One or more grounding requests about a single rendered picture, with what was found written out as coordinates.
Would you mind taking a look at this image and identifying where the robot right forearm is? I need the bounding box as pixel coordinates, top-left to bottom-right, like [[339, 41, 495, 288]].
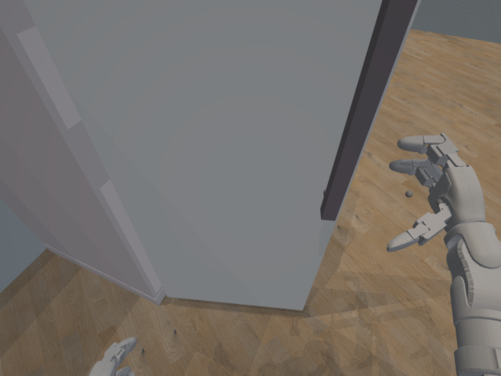
[[444, 221, 501, 376]]

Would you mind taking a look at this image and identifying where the robot left hand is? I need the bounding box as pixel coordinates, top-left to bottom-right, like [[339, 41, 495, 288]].
[[88, 337, 137, 376]]

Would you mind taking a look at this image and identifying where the handle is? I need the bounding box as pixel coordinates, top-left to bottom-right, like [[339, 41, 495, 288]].
[[320, 0, 418, 221]]

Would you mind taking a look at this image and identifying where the fridge door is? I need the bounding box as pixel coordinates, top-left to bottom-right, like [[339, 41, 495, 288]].
[[24, 0, 421, 310]]

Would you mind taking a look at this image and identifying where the robot right hand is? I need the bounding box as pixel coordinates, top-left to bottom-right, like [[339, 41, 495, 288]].
[[387, 133, 486, 252]]

